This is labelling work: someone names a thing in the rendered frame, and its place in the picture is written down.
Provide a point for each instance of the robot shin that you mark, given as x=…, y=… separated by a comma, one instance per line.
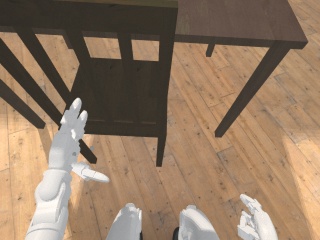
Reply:
x=137, y=237
x=180, y=237

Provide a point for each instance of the robot left forearm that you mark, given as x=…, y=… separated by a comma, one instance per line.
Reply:
x=51, y=215

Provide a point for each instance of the left robot shin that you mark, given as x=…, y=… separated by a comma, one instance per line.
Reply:
x=137, y=237

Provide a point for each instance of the right robot shin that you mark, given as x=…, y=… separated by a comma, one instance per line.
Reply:
x=180, y=237

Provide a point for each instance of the robot right hand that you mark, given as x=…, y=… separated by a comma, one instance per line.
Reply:
x=261, y=226

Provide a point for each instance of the table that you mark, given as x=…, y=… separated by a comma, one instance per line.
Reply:
x=252, y=23

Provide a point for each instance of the robot left hand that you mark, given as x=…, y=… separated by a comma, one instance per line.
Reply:
x=66, y=141

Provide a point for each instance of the chair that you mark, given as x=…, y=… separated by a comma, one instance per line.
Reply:
x=122, y=97

